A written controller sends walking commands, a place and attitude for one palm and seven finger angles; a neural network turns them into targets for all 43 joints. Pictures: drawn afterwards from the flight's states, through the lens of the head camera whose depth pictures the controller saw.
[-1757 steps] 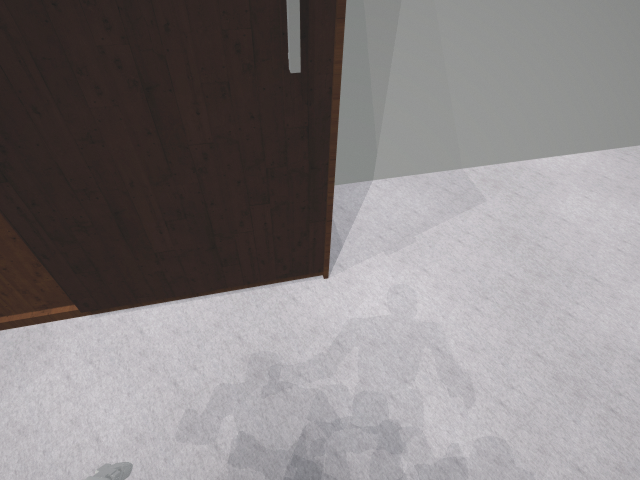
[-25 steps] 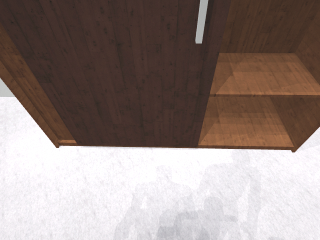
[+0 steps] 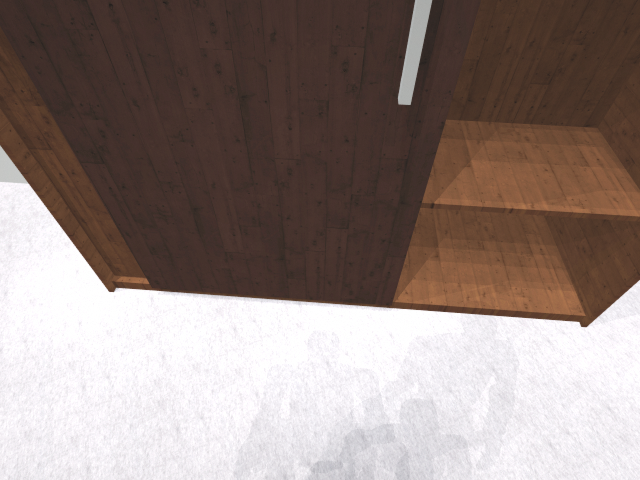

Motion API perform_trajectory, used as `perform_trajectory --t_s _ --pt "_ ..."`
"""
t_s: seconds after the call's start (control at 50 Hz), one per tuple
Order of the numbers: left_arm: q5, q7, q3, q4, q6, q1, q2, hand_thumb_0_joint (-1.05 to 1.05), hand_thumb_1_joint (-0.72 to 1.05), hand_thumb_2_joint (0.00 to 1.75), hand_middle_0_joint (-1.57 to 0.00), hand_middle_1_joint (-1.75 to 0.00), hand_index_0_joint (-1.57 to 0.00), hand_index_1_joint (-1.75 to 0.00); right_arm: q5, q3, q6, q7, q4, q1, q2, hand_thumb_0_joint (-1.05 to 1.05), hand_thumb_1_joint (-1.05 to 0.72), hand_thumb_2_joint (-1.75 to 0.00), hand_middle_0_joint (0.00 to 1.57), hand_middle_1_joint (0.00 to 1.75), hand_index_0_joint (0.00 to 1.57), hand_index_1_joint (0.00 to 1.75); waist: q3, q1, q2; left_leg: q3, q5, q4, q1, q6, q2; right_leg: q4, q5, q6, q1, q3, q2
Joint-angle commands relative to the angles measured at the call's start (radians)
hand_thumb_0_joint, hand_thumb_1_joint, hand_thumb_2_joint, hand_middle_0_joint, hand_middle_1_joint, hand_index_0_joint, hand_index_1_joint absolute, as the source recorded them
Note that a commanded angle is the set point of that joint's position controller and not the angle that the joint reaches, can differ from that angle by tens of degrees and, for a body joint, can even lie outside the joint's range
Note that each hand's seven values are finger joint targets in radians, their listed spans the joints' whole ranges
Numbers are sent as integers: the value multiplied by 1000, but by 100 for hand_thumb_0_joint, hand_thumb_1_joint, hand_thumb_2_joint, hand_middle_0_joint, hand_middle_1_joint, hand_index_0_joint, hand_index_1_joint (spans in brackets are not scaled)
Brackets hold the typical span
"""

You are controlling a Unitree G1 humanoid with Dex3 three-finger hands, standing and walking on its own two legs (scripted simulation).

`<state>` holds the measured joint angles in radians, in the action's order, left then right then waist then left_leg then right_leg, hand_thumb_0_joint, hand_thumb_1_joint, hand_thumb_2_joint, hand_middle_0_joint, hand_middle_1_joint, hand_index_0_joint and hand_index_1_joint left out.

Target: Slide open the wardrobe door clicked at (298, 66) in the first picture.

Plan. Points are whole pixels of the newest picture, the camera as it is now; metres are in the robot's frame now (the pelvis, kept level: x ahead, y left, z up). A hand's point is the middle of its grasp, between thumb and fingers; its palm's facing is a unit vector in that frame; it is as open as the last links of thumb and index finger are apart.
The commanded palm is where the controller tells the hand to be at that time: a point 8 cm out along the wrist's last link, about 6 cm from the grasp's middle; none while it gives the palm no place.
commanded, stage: let the arm hang, fingers relaxed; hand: right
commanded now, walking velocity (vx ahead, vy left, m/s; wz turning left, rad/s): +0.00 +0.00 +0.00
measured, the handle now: (420, 6) +0.76 -0.11 +0.25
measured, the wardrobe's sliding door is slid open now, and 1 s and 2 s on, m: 0.69 0.69 0.69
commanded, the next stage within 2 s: look to check the result in 0.14 s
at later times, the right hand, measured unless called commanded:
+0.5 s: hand out of the picture +0.01 -0.17 -0.18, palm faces +0.01 +0.99 -0.15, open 7.3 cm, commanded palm none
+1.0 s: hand out of the picture +0.02 -0.18 -0.18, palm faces +0.01 +0.99 -0.16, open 7.3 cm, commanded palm none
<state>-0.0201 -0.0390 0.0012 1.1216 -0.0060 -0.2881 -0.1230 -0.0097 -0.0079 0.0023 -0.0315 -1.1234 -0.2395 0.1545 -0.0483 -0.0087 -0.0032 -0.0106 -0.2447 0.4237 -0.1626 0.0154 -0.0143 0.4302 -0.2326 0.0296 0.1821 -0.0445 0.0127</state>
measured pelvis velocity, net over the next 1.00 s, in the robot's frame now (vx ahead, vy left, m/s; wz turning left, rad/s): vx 0.02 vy -0.01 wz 0.01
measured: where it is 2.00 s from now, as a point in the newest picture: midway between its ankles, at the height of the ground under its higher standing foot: outside the picture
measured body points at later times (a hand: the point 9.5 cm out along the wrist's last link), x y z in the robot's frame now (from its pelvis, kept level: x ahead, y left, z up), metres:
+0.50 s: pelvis +0.02 -0.01 +0.00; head +0.04 -0.01 +0.45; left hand +0.00 +0.21 -0.16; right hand +0.01 -0.22 -0.17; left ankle -0.01 +0.13 -0.74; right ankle +0.00 -0.10 -0.74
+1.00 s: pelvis +0.02 -0.01 +0.00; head +0.05 -0.02 +0.45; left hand +0.01 +0.20 -0.16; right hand +0.02 -0.23 -0.17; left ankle -0.01 +0.13 -0.74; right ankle +0.00 -0.10 -0.74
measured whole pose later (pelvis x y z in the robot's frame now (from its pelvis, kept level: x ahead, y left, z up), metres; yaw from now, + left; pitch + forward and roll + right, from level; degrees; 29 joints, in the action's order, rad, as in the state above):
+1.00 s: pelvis +0.02 -0.01 +0.00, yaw +1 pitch -1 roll +0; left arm -0.02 -0.05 0.00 1.14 -0.01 -0.28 -0.12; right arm -0.01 0.00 0.00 -0.03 -1.14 -0.26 0.14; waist -0.06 -0.01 -0.01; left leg -0.03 -0.27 0.40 -0.12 0.03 -0.03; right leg 0.41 -0.27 0.05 0.14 -0.06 0.03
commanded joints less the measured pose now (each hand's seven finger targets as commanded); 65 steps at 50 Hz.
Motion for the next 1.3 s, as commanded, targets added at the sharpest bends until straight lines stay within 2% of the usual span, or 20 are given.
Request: perform_trajectory --t_s 0.0,0.1,0.3,0.36,0.42,0.54,0.66,0.76,0.82,0.94,1.28 --pt "1 -1 13 -22 -8 -71 -90 0 90 90 -20 -30 -20 -30 4 -16 7 -3 16 -74 77 0 -90 -90 20 30 20 30 -10 4 19 -55 127 -71 -27 -42 -71 -89 149 16 -15 94 -106" --pt "2 -1 13 -20 -6 -68 -95 0 90 90 -20 -30 -20 -30 5 -13 7 -3 10 -73 76 0 -90 -90 20 30 20 30 -15 2 0 -56 125 -77 -33 -39 -71 -91 149 16 -29 92 -107" --pt "3 -4 10 -11 -10 -65 -97 0 90 90 -20 -30 -20 -30 4 -11 6 -5 -1 -87 71 0 -90 -90 20 30 20 30 -4 1 18 -56 146 -72 -24 -35 -72 -87 192 20 -58 88 -109" --pt "4 -4 11 -11 -8 -61 -94 0 90 90 -20 -30 -20 -30 3 -10 6 -6 -4 -93 69 0 -90 -90 20 30 20 30 -29 2 4 -56 133 -79 -36 -35 -72 -90 172 20 -49 88 -108" --pt "4 -5 11 -10 -9 -66 -94 0 90 90 -20 -30 -20 -30 3 -10 6 -6 -7 -95 62 0 -90 -90 20 30 20 30 -21 -1 14 -59 139 -78 -32 -35 -72 -92 175 21 -57 86 -107" --pt "7 -6 12 -8 -11 -70 -96 0 90 90 -20 -30 -20 -30 3 -12 9 -7 -7 -106 69 0 -90 -90 20 30 20 30 -2 2 -6 -57 185 -72 -14 -34 -74 -74 227 22 -68 83 -108" --pt "6 -9 11 -5 -12 -74 -90 0 90 90 -20 -30 -20 -30 4 -12 5 -8 -8 -98 63 0 -90 -90 20 30 20 30 -17 0 16 -54 174 -68 -16 -33 -73 -81 233 22 -66 83 -110" --pt "6 -9 13 -4 -13 -80 -90 0 90 90 -20 -30 -20 -30 4 -13 7 -8 -8 -103 65 0 -90 -90 20 30 20 30 -7 1 -7 -52 194 -66 -7 -33 -76 -79 249 24 -75 82 -110" --pt "5 -9 12 -3 -12 -81 -91 0 90 90 -20 -30 -20 -30 4 -12 5 -8 -7 -99 62 0 -90 -90 20 30 20 30 -32 1 11 -51 168 -72 -17 -31 -75 -89 224 23 -65 82 -109" --pt "8 -8 14 -6 -13 -79 -95 0 90 90 -20 -30 -20 -30 4 -13 6 -8 -4 -105 72 0 -90 -90 20 30 20 30 -5 3 -1 -55 192 -68 -8 -32 -75 -79 252 25 -82 81 -111" --pt "6 -10 13 -2 -13 -82 -92 0 90 90 -20 -30 -20 -30 4 -12 4 -8 -5 -98 63 0 -90 -90 20 30 20 30 -30 0 8 -50 166 -71 -12 -31 -74 -93 234 23 -71 84 -108"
